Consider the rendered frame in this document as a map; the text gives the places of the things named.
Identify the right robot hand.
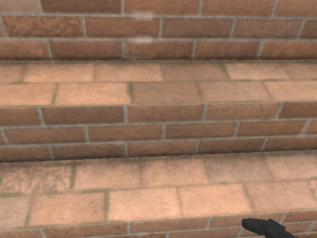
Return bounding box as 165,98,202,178
242,218,298,238

